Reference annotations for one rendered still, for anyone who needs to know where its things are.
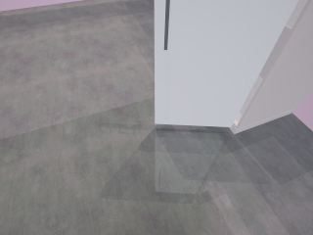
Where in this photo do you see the fridge door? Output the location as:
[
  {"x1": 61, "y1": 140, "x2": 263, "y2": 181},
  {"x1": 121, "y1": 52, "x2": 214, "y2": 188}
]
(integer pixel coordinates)
[{"x1": 154, "y1": 0, "x2": 298, "y2": 127}]

